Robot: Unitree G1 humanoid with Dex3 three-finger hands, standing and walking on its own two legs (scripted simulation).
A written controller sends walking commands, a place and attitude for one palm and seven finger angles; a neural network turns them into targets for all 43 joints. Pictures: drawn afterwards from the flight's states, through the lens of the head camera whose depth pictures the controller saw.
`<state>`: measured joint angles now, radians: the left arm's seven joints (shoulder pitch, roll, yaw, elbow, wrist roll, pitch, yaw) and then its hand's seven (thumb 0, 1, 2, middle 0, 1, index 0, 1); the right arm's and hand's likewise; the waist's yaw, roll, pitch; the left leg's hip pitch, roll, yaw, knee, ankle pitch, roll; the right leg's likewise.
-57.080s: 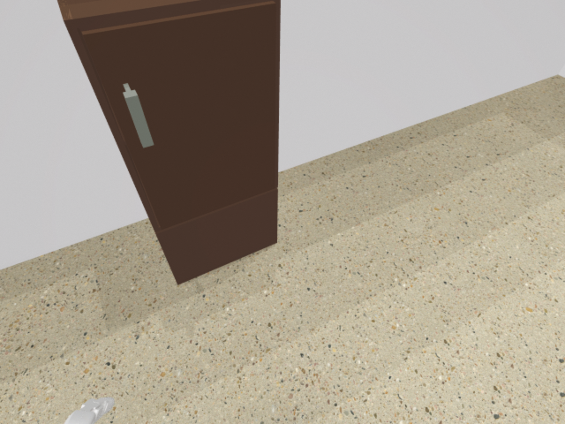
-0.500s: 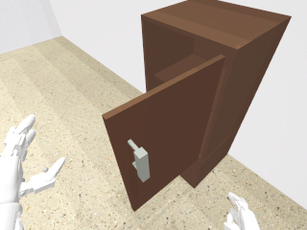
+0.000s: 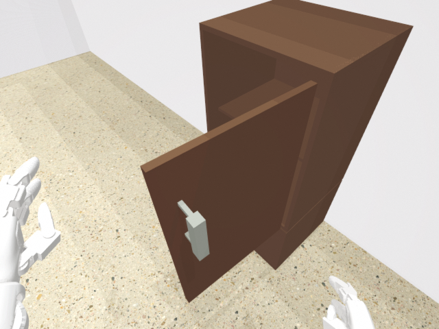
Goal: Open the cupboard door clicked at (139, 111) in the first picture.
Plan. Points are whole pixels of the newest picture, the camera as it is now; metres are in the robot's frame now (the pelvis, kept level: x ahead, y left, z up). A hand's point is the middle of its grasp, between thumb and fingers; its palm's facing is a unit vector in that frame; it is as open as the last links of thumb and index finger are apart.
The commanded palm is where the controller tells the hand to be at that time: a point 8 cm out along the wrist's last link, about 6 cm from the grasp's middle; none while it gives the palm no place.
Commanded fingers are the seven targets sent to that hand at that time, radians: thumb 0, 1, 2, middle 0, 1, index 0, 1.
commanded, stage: draw the hand back to the body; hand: left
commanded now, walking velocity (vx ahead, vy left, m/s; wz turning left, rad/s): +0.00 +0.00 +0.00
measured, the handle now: (192, 229) +0.29 +0.10 +0.02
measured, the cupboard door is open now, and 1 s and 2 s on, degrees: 87 87 87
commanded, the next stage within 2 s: step back with the hand held close in 0.02 s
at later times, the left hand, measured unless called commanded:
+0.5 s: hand (46, 246) +0.17 +0.26 +0.15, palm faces +0.34 -0.78 -0.53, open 7.4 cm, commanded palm +0.11 +0.31 +0.17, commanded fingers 0.00 0.90 0.90 -0.20 -0.30 -0.20 -0.30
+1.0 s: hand out of the picture +0.09 +0.27 +0.16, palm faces +0.44 -0.76 -0.48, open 7.4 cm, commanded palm +0.01 +0.32 +0.17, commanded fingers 0.00 0.90 0.90 -0.20 -0.30 -0.20 -0.30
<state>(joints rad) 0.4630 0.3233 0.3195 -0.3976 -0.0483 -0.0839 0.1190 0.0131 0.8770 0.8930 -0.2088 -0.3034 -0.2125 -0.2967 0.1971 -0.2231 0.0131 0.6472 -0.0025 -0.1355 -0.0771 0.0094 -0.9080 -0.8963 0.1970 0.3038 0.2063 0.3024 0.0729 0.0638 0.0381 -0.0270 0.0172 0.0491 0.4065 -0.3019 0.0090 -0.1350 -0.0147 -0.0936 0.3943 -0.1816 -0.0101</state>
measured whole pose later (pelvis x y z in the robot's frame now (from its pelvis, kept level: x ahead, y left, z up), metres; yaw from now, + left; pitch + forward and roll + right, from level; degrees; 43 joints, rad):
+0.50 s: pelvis -0.04 +0.01 -0.01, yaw -2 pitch +0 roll +0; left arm 0.56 0.42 0.40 -0.50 -0.03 -0.17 0.12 0.01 0.88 0.90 -0.21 -0.30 -0.22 -0.30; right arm 0.17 -0.24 -0.02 0.56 0.01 -0.03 -0.08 0.01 -0.91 -0.90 0.20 0.30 0.21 0.30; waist -0.01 0.01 0.05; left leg -0.22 -0.01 0.09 0.50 -0.28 0.03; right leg -0.33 -0.04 -0.05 0.47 -0.13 0.01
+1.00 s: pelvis -0.12 +0.02 -0.02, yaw +1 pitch -1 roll -2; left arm 0.50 0.42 0.45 -0.54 0.01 -0.23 0.17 0.01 0.88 0.90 -0.21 -0.30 -0.22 -0.30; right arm 0.24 -0.21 0.00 0.56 -0.01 -0.08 -0.09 0.01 -0.91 -0.90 0.20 0.30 0.21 0.30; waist -0.03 0.00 0.07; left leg -0.42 0.00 0.04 0.67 -0.21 0.06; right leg -0.48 0.00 -0.03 0.76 -0.27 0.02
